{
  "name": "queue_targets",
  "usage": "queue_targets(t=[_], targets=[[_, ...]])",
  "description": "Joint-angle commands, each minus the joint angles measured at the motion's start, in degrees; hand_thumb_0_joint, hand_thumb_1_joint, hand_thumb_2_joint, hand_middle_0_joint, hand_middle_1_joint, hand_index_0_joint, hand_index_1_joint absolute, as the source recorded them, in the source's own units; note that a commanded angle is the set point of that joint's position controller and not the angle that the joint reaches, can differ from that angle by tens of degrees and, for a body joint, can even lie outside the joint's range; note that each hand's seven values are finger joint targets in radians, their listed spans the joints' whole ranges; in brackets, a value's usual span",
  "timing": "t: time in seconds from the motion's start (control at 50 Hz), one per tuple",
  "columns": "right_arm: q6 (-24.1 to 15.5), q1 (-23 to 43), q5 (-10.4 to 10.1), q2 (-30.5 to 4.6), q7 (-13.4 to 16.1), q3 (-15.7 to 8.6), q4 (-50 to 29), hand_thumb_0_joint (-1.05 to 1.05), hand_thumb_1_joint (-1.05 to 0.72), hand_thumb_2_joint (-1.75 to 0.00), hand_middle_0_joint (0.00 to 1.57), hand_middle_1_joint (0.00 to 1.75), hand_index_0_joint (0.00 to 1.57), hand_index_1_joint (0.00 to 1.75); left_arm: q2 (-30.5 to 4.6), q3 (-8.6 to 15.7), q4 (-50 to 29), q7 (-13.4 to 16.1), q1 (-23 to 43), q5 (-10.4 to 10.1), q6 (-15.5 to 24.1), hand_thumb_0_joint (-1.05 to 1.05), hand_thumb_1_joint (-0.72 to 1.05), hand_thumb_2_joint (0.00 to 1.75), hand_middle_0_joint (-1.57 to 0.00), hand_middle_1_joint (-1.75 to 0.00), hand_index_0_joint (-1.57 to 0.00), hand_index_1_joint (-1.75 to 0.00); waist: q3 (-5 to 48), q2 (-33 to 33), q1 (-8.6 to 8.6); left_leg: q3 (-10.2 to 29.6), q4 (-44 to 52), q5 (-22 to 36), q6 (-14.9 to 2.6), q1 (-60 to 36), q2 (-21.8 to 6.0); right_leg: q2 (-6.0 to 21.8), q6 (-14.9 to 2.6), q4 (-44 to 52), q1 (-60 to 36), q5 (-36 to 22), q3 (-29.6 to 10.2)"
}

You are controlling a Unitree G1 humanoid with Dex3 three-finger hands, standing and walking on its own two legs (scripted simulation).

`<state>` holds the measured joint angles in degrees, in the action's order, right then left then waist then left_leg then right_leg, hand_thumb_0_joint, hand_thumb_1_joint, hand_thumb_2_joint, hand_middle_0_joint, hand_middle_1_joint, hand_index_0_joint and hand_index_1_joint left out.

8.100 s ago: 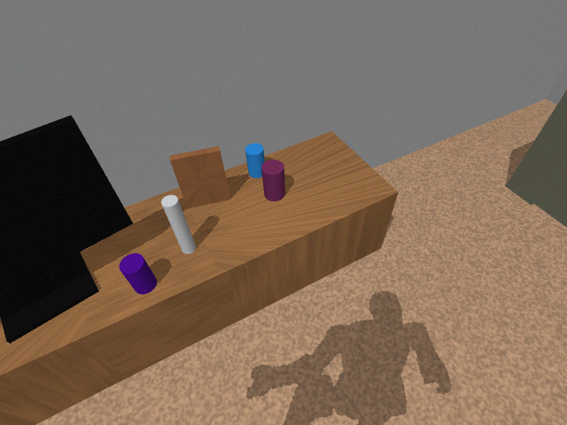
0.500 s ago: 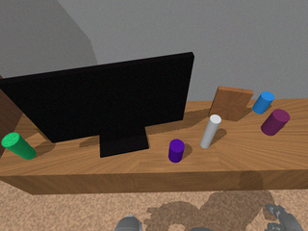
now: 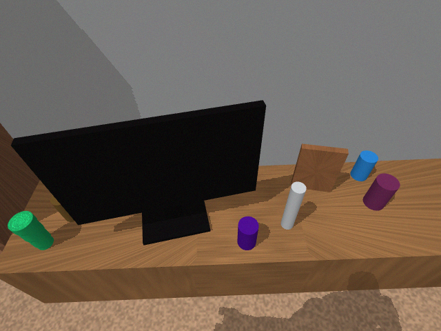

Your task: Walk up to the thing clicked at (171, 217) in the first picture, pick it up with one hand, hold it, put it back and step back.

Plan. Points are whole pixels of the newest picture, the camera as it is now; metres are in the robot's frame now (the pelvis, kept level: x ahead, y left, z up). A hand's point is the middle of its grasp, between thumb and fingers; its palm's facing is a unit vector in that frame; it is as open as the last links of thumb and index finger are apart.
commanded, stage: walk up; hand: right
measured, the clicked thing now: (292, 207) +0.54 -0.22 -0.31
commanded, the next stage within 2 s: stand in 0.72 s
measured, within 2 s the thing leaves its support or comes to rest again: neither
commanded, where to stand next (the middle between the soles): +0.08 -0.01 m, yaw +0 degrees
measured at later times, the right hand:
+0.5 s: hand out of the picture +0.13 -0.24 -0.14, palm faces -0.06 +0.93 -0.37, open 7.4 cm
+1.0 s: hand out of the picture +0.11 -0.24 -0.14, palm faces -0.05 +0.94 -0.33, open 7.4 cm
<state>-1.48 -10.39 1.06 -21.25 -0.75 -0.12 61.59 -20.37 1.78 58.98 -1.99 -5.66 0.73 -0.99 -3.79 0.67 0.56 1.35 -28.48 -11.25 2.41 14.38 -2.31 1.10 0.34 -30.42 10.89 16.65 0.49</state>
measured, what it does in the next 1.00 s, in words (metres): stands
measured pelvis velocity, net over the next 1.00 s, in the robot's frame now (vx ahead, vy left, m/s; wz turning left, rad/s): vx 0.02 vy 0.01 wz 0.02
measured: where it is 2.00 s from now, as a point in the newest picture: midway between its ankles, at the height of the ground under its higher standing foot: outside the picture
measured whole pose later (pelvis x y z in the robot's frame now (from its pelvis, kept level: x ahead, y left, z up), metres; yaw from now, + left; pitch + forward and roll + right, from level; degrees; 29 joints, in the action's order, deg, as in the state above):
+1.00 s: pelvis +0.02 +0.01 +0.01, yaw +1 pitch -3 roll +0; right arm -0.5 -4.8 0.7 -19.9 -0.9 0.0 64.9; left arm -20.1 1.2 65.5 -0.9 -6.0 0.8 0.3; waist -3.4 -0.1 -0.3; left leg 2.0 -20.2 -8.1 1.7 9.5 -1.4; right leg 2.0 1.6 -19.3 4.3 12.4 1.6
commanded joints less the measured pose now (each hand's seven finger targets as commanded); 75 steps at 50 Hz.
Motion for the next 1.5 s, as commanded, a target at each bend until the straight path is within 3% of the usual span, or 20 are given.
queue_targets(t=[0.0,0.16,0.34,0.58,0.8,0.88,0.96,1.08,1.14,1.3,1.48], targets=[[-2.1,4.3,-0.3,-12.5,1.3,-2.1,-3.4,0.00,-0.90,-0.90,0.20,0.30,0.20,0.30,-12.6,2.8,-2.6,0.9,3.2,-0.6,1.5,0.00,0.90,0.90,-0.20,-0.30,-0.20,-0.30,3.8,-1.2,-1.19,5.7,7.8,-0.6,-3.99,0.1,-4.0,5.2,-3.53,9.6,-1.1,-0.9,-6.2],[-1.8,4.5,-0.5,-12.4,1.8,-2.4,-2.4,0.00,-0.90,-0.90,0.20,0.30,0.20,0.30,-12.2,2.6,-1.2,1.1,3.7,-0.6,1.4,0.00,0.90,0.90,-0.20,-0.30,-0.20,-0.30,6.4,-0.9,-0.64,4.1,6.5,8.0,-4.10,-4.1,-4.2,5.6,-3.09,10.4,-2.5,-7.1,-4.8],[-1.6,6.3,-0.5,-12.1,1.9,-2.4,-1.9,0.00,-0.90,-0.90,0.20,0.30,0.20,0.30,-11.6,2.3,0.4,1.3,3.4,-0.7,1.1,0.00,0.90,0.90,-0.20,-0.30,-0.20,-0.30,7.2,-1.5,-0.96,4.4,7.4,13.0,-4.30,-5.3,-5.0,5.8,-2.15,10.3,-4.4,-11.3,-3.5],[-1.1,8.8,-0.6,-11.8,1.8,-2.7,-1.9,0.00,-0.90,-0.90,0.20,0.30,0.20,0.30,-11.9,2.4,1.4,1.3,2.8,-0.3,1.1,0.00,0.90,0.90,-0.20,-0.30,-0.20,-0.30,5.8,-1.8,-0.96,4.7,9.0,10.4,-3.84,-5.4,-4.4,5.8,-1.69,12.3,-4.3,-9.1,-2.5],[-0.5,9.0,-0.6,-10.9,1.2,-2.0,-0.8,0.00,-0.90,-0.90,0.20,0.30,0.20,0.30,-12.0,1.7,2.5,2.0,2.8,-0.3,2.6,0.00,0.90,0.90,-0.20,-0.30,-0.20,-0.30,6.2,-1.4,-0.84,4.9,9.7,12.9,-3.38,-7.3,-4.8,6.8,-1.37,14.5,-5.5,-11.3,-3.4],[-0.3,8.6,-0.6,-11.1,1.0,-2.0,-0.3,0.00,-0.90,-0.90,0.20,0.30,0.20,0.30,-12.0,1.5,3.2,2.0,2.3,-0.2,2.6,0.00,0.90,0.90,-0.20,-0.30,-0.20,-0.30,5.0,-1.1,-0.60,5.2,11.4,6.7,-3.28,-6.4,-4.7,6.4,-1.14,15.5,-5.0,-7.0,-3.1],[-0.3,8.0,-0.6,-11.4,0.9,-2.0,0.0,0.00,-0.90,-0.90,0.20,0.30,0.20,0.30,-12.0,1.3,3.2,2.0,2.2,-0.3,2.6,0.00,0.90,0.90,-0.20,-0.30,-0.20,-0.30,4.2,-1.3,-0.41,5.3,12.2,4.7,-3.19,-6.2,-4.6,6.5,-1.16,15.8,-4.2,-6.1,-3.4],[-0.3,8.0,-0.6,-11.2,0.8,-1.9,0.3,0.00,-0.90,-0.90,0.20,0.30,0.20,0.30,-12.2,1.2,3.3,2.1,1.7,-0.4,2.7,0.00,0.90,0.90,-0.20,-0.30,-0.20,-0.30,5.0,-1.3,-0.71,5.4,12.3,7.8,-3.15,-6.4,-4.7,6.7,-1.16,15.3,-5.1,-7.3,-3.3],[-0.6,8.0,-0.6,-11.3,1.0,-1.9,0.5,0.00,-0.90,-0.90,0.20,0.30,0.20,0.30,-12.2,1.2,3.1,2.1,1.4,-0.4,2.7,0.00,0.90,0.90,-0.20,-0.30,-0.20,-0.30,6.4,-1.5,-1.02,5.1,11.2,12.7,-3.11,-7.8,-5.0,6.8,-1.23,14.7,-5.8,-10.4,-3.2],[-0.1,7.0,-0.7,-11.4,1.0,-1.8,0.7,0.00,-0.90,-0.90,0.20,0.30,0.20,0.30,-12.4,1.1,3.1,2.3,1.6,-0.2,2.6,0.00,0.90,0.90,-0.20,-0.30,-0.20,-0.30,4.8,-1.1,-0.32,4.9,11.9,6.9,-3.23,-6.3,-4.6,6.8,-1.12,15.8,-5.0,-6.9,-3.3],[-0.3,7.6,-0.8,-11.4,1.0,-1.7,0.6,0.00,-0.90,-0.90,0.20,0.30,0.20,0.30,-12.4,0.9,2.9,2.3,0.7,-0.2,2.7,0.00,0.90,0.90,-0.20,-0.30,-0.20,-0.30,5.6,-1.2,-0.64,5.1,11.4,11.1,-3.01,-7.9,-5.0,6.7,-0.95,15.3,-4.9,-9.4,-3.0]])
